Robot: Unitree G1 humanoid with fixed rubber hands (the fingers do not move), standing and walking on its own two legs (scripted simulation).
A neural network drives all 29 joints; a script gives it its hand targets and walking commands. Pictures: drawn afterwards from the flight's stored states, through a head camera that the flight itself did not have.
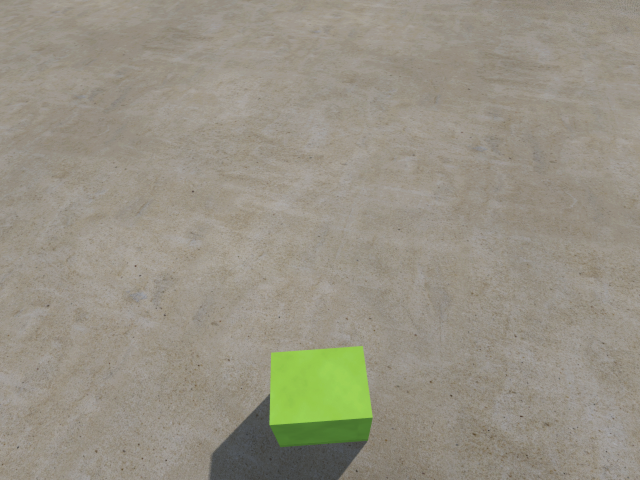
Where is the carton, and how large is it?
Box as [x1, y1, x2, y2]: [269, 346, 372, 446]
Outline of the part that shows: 362,346 271,353 269,424 280,446 367,440 372,416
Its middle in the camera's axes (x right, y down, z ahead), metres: +0.01 +0.44 +1.09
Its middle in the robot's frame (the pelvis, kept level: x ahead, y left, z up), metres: +0.44 +0.05 -0.65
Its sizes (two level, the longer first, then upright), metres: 0.251 0.185 0.223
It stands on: the floor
